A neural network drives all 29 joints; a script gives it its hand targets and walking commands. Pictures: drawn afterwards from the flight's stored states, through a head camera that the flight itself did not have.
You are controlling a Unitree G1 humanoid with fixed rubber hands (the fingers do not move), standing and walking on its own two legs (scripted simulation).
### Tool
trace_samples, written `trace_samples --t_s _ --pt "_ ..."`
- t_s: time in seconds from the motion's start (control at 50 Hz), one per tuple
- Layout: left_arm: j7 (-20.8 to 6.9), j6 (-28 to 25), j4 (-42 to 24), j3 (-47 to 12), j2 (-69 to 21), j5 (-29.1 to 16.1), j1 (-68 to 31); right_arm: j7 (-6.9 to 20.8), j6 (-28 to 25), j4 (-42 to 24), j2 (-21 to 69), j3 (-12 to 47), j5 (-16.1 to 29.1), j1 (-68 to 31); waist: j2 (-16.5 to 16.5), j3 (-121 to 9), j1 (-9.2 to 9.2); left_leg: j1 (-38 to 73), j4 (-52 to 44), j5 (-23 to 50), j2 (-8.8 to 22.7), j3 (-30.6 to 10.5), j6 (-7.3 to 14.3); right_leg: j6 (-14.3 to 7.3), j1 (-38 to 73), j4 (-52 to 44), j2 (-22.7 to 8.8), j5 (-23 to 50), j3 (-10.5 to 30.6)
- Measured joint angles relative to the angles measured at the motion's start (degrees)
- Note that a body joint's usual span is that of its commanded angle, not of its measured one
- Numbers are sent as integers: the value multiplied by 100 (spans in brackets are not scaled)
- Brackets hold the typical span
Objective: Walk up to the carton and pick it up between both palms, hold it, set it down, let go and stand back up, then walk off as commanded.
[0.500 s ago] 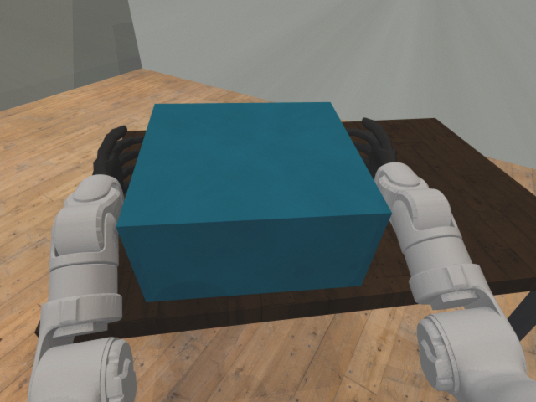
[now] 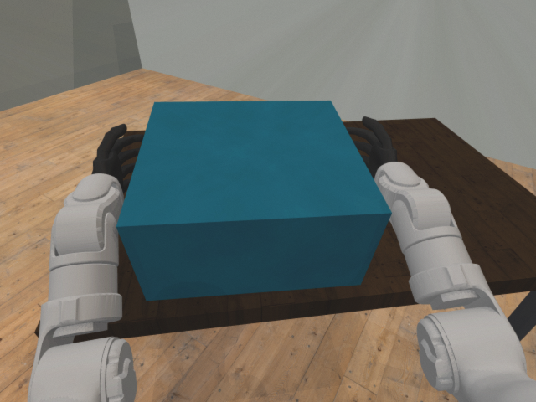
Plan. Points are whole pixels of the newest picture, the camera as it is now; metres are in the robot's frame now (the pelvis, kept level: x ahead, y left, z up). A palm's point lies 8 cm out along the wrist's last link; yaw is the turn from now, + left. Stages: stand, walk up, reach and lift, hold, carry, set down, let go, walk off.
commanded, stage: set down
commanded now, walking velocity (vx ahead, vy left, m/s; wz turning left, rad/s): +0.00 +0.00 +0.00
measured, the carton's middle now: (250, 187) +0.38 +0.02 +0.19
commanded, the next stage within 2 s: none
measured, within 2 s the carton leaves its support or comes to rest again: neither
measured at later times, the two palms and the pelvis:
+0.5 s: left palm (129, 171) +0.41 +0.20 +0.21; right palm (379, 166) +0.41 -0.19 +0.20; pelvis +0.02 -0.01 +0.00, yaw +0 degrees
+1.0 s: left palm (139, 189) +0.42 +0.20 +0.17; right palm (373, 179) +0.43 -0.19 +0.17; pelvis +0.03 -0.01 +0.00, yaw +0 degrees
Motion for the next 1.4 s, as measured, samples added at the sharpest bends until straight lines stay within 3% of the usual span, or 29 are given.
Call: trace_samples --t_s 0.28,0.42,0.84,1.4 --pt "-218 -799 817 161 -120 388 -209 254 -1002 1053 7 -2 -129 -181 -22 10 0 37 -82 -15 -1 0 0 0 0 0 0 -61 -3" --pt "-194 -1095 833 162 -132 391 -202 258 -1317 1092 7 -3 -130 -179 -22 43 0 48 -105 -60 -1 0 -20 0 1 0 -1 -124 -5" --pt "-170 -1458 916 223 -205 392 -108 274 -1566 1145 7 -2 -129 -178 -23 335 0 54 -105 -132 -1 -1 -57 0 8 0 -2 -193 -5" --pt "40 -2371 2170 201 -349 392 -115 574 -2427 2381 7 -37 -428 -200 -24 372 233 34 -157 -148 -1 -1 -91 -23 -36 -1 -2 -242 -7"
